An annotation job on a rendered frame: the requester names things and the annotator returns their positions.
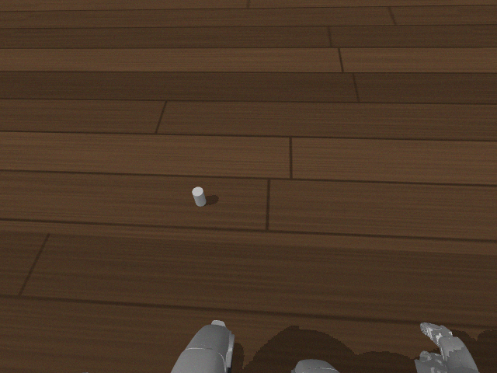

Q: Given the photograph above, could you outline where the right robot hand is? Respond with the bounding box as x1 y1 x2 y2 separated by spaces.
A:
415 322 478 373

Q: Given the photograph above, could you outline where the can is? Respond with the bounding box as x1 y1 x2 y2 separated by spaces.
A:
192 187 207 207

